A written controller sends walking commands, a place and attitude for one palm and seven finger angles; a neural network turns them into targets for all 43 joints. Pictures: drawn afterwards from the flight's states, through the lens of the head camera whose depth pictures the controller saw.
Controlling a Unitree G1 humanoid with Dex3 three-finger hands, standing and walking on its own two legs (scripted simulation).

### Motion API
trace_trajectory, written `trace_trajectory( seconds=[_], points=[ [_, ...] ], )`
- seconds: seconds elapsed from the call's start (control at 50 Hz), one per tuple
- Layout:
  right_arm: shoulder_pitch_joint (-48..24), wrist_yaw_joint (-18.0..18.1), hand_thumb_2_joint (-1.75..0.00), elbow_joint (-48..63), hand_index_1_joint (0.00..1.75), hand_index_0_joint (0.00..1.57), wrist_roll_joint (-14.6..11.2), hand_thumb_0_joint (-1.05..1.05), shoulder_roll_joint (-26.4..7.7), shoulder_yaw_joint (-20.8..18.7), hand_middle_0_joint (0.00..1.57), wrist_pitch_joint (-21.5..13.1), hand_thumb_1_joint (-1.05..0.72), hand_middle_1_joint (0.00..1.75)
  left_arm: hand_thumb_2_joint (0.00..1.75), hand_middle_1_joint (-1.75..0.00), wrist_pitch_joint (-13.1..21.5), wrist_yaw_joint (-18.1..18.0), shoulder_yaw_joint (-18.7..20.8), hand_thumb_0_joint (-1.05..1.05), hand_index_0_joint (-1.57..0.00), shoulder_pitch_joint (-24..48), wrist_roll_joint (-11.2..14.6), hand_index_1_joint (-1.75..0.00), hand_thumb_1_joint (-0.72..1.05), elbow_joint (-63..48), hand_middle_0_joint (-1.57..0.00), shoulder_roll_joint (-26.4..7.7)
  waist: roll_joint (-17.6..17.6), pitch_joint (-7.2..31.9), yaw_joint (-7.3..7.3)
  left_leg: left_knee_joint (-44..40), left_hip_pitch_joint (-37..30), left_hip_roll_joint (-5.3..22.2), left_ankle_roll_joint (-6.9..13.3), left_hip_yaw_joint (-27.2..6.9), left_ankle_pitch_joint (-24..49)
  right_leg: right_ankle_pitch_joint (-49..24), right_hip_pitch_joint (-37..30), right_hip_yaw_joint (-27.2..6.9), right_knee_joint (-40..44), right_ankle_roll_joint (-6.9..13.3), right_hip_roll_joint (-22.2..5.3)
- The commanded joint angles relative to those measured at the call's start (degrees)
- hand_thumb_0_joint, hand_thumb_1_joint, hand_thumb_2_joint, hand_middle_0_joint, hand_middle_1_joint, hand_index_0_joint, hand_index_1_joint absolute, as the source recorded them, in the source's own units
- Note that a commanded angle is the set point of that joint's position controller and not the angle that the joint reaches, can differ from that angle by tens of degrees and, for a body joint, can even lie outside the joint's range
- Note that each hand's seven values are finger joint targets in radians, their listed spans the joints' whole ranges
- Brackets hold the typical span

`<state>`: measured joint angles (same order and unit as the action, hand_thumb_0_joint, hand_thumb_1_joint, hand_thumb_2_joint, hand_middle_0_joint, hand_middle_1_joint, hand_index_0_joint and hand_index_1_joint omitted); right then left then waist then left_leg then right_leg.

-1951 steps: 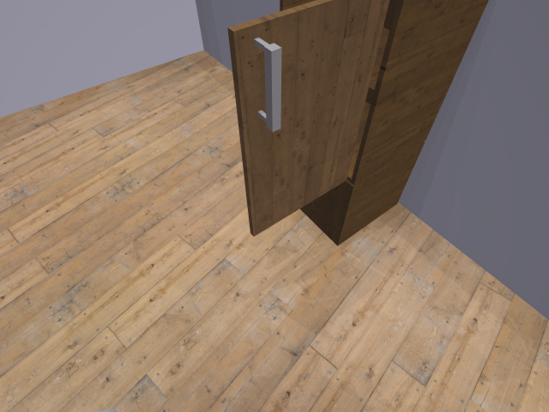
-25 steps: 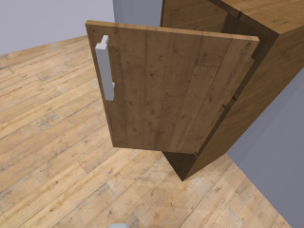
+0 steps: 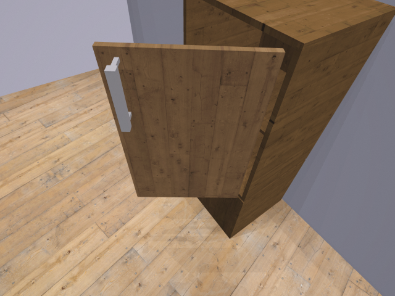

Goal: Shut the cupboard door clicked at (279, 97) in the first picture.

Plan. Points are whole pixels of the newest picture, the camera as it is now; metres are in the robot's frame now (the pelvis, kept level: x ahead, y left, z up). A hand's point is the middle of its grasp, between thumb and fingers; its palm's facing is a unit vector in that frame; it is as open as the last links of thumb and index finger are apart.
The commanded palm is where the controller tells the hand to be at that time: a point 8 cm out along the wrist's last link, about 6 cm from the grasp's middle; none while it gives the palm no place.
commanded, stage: come to a stop and stand still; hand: left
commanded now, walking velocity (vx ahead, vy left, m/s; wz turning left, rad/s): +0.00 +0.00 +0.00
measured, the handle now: (121, 96) +0.49 +0.19 +0.15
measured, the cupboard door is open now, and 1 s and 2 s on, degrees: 55 55 55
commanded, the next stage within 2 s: look again from close up in 1.12 s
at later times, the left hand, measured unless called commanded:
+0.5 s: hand out of the picture +0.00 +0.14 -0.18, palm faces +0.03 -0.99 -0.14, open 7.4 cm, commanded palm none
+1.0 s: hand out of the picture +0.04 +0.15 -0.18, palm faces +0.04 -0.98 -0.17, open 7.4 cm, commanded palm none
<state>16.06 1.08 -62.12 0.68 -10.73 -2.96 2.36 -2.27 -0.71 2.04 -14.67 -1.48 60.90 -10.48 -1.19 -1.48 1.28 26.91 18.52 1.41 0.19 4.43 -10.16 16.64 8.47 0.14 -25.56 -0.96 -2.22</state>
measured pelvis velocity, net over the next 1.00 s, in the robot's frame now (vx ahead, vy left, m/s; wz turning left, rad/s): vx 0.05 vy -0.02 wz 0.00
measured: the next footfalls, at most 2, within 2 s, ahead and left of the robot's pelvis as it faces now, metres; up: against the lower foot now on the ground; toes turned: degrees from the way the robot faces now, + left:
none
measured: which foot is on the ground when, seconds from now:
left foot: down 0.00-1.00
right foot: down 0.00-1.00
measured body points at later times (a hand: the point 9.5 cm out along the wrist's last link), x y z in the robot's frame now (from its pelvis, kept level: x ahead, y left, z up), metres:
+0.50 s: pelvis +0.02 -0.02 +0.00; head +0.03 -0.01 +0.45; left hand +0.00 +0.19 -0.17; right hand -0.01 -0.22 -0.16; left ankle +0.07 +0.11 -0.74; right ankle -0.03 -0.14 -0.74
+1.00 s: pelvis +0.05 -0.02 +0.00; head +0.07 -0.01 +0.45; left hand +0.04 +0.20 -0.16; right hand +0.07 -0.25 -0.15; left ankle +0.07 +0.11 -0.74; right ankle -0.03 -0.14 -0.74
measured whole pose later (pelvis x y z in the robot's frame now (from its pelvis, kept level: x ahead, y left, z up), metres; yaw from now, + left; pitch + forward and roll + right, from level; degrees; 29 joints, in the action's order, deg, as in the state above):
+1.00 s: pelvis +0.05 -0.02 +0.00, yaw +0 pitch -1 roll +0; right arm 12.7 2.0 -65.1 0.3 -8.7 -0.7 -0.4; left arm -0.1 -1.8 0.7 -15.9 -0.8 64.6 -8.8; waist -1.8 -2.6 -0.2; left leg 24.6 12.9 1.7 -0.8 2.6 -10.8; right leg 19.0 1.8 0.8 -21.5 -0.5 -1.2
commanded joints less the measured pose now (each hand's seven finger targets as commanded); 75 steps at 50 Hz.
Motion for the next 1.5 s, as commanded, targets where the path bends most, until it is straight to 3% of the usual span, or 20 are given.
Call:
trace_trajectory(
  seconds=[0.0,0.04,0.1,0.16,0.26,0.34,0.42,0.78,0.92,0.96,1.18,1.2,1.22,1.24,1.26,1.3,1.34,1.38,1.44,1.48],
  points=[
    [3.5,-0.3,-0.9,1.2,0.3,0.2,0.4,0.0,-2.2,0.4,0.2,-1.3,-0.9,0.3,0.9,-0.3,2.1,-0.9,-0.1,0.0,-0.2,1.9,0.6,-0.3,0.9,-1.7,-0.2,-6.6,-10.0,-5.4,1.86,0.9,-8.8,0.8,-0.8,-3.4,-1.0,11.8,16.7,-8.7,14.8,5.8,-8.1],
    [5.5,0.1,-0.9,-0.5,0.3,0.2,0.3,0.0,-3.1,0.6,0.2,-2.0,-0.9,0.3,0.9,-0.3,2.4,-0.8,-0.5,0.0,-0.2,-0.1,1.0,-0.3,0.9,-0.5,-0.2,-5.1,-5.7,-2.8,1.53,-2.4,-10.5,2.6,-0.7,-5.0,1.6,7.1,13.2,-6.1,11.1,4.3,-5.7],
    [5.1,0.4,-0.9,-1.7,0.3,0.2,0.2,0.0,-3.3,0.6,0.2,-1.9,-0.9,0.3,0.9,-0.3,1.7,-1.0,-0.4,0.0,-0.2,-2.2,0.9,-0.3,0.9,0.9,-0.2,-4.1,0.0,-7.0,0.53,-5.4,-7.0,3.5,-0.8,-6.3,-4.1,10.9,13.3,-5.5,10.5,3.5,-4.0],
    [5.1,0.7,-0.9,-2.2,0.3,0.2,0.2,0.0,-2.7,0.9,0.2,-1.9,-0.9,0.3,0.9,-0.3,1.5,-1.1,-0.4,0.0,-0.2,-4.8,1.0,-0.3,0.9,2.1,-0.2,-3.3,3.0,-7.8,-0.67,-8.0,-4.1,3.8,-0.4,-7.1,-6.6,8.4,10.0,-4.9,9.5,3.1,-3.0],
    [6.1,1.0,-0.9,-2.6,0.3,0.2,0.1,0.0,-1.8,0.8,0.2,-2.4,-0.9,0.3,0.9,-0.3,2.0,-1.2,-0.4,0.0,-0.2,-6.2,1.0,-0.3,0.9,2.7,-0.2,-2.0,0.4,-4.1,-0.82,-7.3,-6.3,4.1,-0.2,-6.6,-2.6,3.4,7.0,-4.3,8.7,2.9,-2.9],
    [6.0,1.1,-0.9,-2.9,0.3,0.2,0.0,0.0,-1.5,0.9,0.2,-2.8,-0.9,0.3,0.9,-0.3,2.2,-1.4,-0.4,0.0,-0.2,-6.7,1.1,-0.3,0.9,2.8,-0.2,-1.5,1.1,-2.1,-0.78,-6.2,-7.7,4.6,0.0,-6.6,2.3,-1.2,5.5,-3.9,7.7,2.7,-3.1],
    [5.0,1.2,-0.9,-2.8,0.3,0.2,-0.1,0.0,-1.5,0.9,0.2,-2.8,-0.9,0.3,0.9,-0.3,2.4,-1.6,-0.6,0.0,-0.2,-7.1,1.0,-0.3,0.9,3.0,-0.2,-1.1,-0.1,-2.8,-0.74,-5.6,-8.4,4.7,0.2,-6.3,4.4,-3.3,5.5,-4.0,7.8,2.7,-3.3],
    [0.7,1.1,-0.9,-1.7,0.3,0.2,-0.1,0.0,-3.6,1.2,0.2,-3.0,-0.9,0.3,0.9,-0.3,2.6,-1.5,-0.7,0.0,-0.2,-6.5,0.8,-0.3,0.9,3.1,-0.2,-2.5,1.0,-2.6,-0.87,-5.4,-10.7,4.8,0.1,-6.3,9.1,-8.8,2.3,-3.1,8.7,2.2,-3.9],
    [0.1,1.2,-0.9,-1.6,0.3,0.2,-0.1,0.0,-4.3,1.3,0.2,-3.1,-0.9,0.3,0.9,-0.3,2.7,-1.6,-0.7,0.0,-0.2,-6.4,0.9,-0.3,0.9,2.8,-0.2,-3.4,-0.2,-0.5,-1.0,-4.0,-12.2,4.9,0.2,-5.8,13.8,-16.0,-0.1,-2.4,7.8,2.1,-4.4],
    [0.0,1.2,-0.9,-1.8,0.3,0.2,-0.2,0.0,-4.1,1.3,0.2,-3.0,-0.9,0.3,0.9,-0.3,2.6,-1.6,-0.7,0.0,-0.2,-6.1,0.8,-0.3,0.9,2.7,-0.2,-3.5,0.0,-2.4,-1.06,-4.6,-11.2,4.8,0.1,-5.7,12.1,-14.0,0.3,-2.3,8.4,2.2,-4.2],
    [0.0,1.3,-0.9,-1.9,0.3,0.2,-0.1,0.0,-4.4,1.4,0.2,-3.1,-0.9,0.3,0.9,-0.3,2.6,-1.7,-0.5,0.0,-0.2,-6.2,0.9,-0.3,0.9,2.6,-0.2,-4.0,0.0,-1.3,-1.17,-3.9,-11.9,4.6,0.1,-5.5,14.4,-17.1,-1.4,-1.9,7.9,2.2,-4.4],
    [-4.5,0.5,-0.9,2.8,0.3,0.2,-0.5,0.0,-5.3,1.5,0.2,-4.4,-0.9,0.3,0.9,-0.3,5.2,-4.1,-1.3,0.0,-0.2,-9.6,-0.3,-0.3,0.9,2.3,-0.2,-4.3,3.5,-2.0,-2.46,9.5,-11.3,4.2,-0.4,-2.6,22.6,-38.9,4.9,-6.5,6.5,0.5,-5.7],
    [0.3,0.0,-0.9,3.7,0.3,0.2,-0.1,0.0,-3.0,1.6,0.2,-4.1,-0.9,0.3,0.9,-0.3,5.4,-3.7,-0.6,0.0,-0.2,-6.2,0.0,-0.3,0.9,-0.6,-0.2,-7.0,2.4,0.3,0.96,7.5,-6.2,3.5,0.8,-3.9,8.0,-35.9,-0.2,-4.9,3.1,2.3,-7.0],
    [1.9,0.0,-0.9,3.8,0.3,0.2,-0.1,0.0,-3.5,1.7,0.2,-3.7,-0.9,0.3,0.9,-0.3,5.3,-3.4,-1.0,0.0,-0.2,-4.3,0.3,-0.3,0.9,-1.6,-0.2,-6.2,1.7,1.4,1.24,5.7,-5.3,3.6,1.1,-4.1,5.1,-26.6,0.3,-3.8,1.0,3.2,-5.0],
    [2.3,0.0,-0.9,4.3,0.3,0.2,0.3,0.0,-3.5,1.8,0.2,-4.3,-0.9,0.3,0.9,-0.3,5.6,-3.1,-0.8,0.0,-0.2,-5.6,0.2,-0.3,0.9,-2.2,-0.2,-5.4,4.3,5.1,0.26,6.0,-7.7,3.6,1.1,-3.8,14.1,-32.8,-1.7,-3.3,-1.4,3.6,-4.5],
    [2.3,0.3,-0.9,5.3,0.3,0.2,0.0,0.0,-4.9,1.7,0.2,-4.3,-0.9,0.3,0.9,-0.3,5.3,-3.1,-0.8,0.0,-0.2,-6.8,0.7,-0.3,0.9,-2.5,-0.2,-5.5,3.3,7.1,-0.17,7.2,-10.1,4.4,2.0,-4.6,22.1,-29.4,-1.4,-2.3,-3.3,3.5,-3.1],
    [1.9,0.5,-0.9,6.0,0.3,0.2,-0.1,0.0,-5.6,1.6,0.2,-4.1,-0.9,0.3,0.9,-0.3,4.6,-3.0,-1.0,0.0,-0.2,-6.9,0.8,-0.3,0.9,-2.8,-0.2,-5.0,1.5,4.5,-0.43,6.4,-9.0,5.0,2.3,-5.3,21.6,-21.7,0.5,-1.9,-2.8,3.2,-2.3],
    [0.7,0.5,-0.9,6.3,0.3,0.2,-0.1,0.0,-5.6,1.9,0.2,-3.7,-0.9,0.3,0.9,-0.3,4.0,-2.8,-1.3,0.0,-0.2,-6.3,0.8,-0.3,0.9,-3.2,-0.2,-5.0,0.6,-0.1,-0.62,4.5,-6.9,4.5,2.2,-5.6,15.9,-16.2,2.7,-2.5,-1.6,3.3,-2.0],
    [-0.2,0.2,-0.9,6.4,0.3,0.2,0.0,0.0,-6.1,1.8,0.2,-3.4,-0.9,0.3,0.9,-0.3,3.2,-2.5,-1.4,0.0,-0.2,-5.1,0.8,-0.3,0.9,-4.0,-0.2,-5.6,-0.3,-2.9,-0.76,1.2,-5.3,4.3,2.2,-6.1,7.0,-5.4,5.1,-2.8,-0.1,3.0,-1.5],
    [-1.0,0.0,-0.9,6.3,0.3,0.2,0.1,0.0,-6.1,1.8,0.2,-3.3,-0.9,0.3,0.9,-0.3,3.1,-2.2,-1.5,0.0,-0.2,-5.1,0.8,-0.3,0.9,-3.9,-0.2,-6.4,1.1,-3.3,-1.0,-0.2,-5.4,3.8,2.0,-5.9,2.8,-2.0,5.8,-3.2,0.8,2.9,-1.8]
  ],
)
